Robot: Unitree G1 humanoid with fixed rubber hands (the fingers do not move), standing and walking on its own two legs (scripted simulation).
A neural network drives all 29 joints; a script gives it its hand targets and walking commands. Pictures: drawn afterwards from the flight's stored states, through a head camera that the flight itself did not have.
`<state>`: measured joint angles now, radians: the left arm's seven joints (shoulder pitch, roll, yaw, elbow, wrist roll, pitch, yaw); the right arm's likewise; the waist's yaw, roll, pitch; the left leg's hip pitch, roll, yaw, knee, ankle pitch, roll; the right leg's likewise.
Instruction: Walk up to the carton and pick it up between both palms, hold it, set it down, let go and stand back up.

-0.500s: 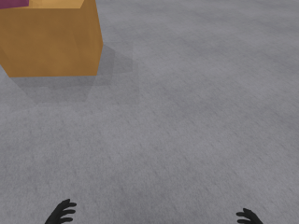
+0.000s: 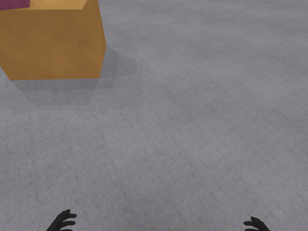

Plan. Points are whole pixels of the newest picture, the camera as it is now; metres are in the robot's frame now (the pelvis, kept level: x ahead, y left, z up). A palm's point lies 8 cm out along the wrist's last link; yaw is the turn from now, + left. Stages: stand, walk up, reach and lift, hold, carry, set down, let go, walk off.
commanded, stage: walk up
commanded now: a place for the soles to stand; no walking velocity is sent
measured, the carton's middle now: out of the picture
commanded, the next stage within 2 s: none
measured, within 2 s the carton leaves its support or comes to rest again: neither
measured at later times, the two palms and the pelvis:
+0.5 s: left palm out of the picture +0.18 +0.52 -0.08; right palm (207, 217) +0.19 -0.13 -0.08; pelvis +0.11 +0.18 -0.01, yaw +6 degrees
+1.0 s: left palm out of the picture +0.32 +0.61 -0.06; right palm (174, 163) +0.34 -0.05 -0.07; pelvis +0.27 +0.27 +0.02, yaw +8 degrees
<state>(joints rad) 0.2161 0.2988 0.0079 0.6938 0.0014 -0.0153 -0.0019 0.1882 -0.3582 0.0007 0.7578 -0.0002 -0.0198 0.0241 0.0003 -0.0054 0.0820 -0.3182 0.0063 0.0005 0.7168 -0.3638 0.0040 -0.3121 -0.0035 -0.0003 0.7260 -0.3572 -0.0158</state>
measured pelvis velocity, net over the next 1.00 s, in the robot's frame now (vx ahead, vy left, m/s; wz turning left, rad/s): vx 0.27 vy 0.27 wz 0.14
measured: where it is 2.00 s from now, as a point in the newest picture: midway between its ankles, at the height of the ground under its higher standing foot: (92, 169)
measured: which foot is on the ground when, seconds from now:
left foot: down 0.00-0.00, up 0.02-0.34, down 0.36-1.00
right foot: down 0.00-0.38, up 0.40-1.00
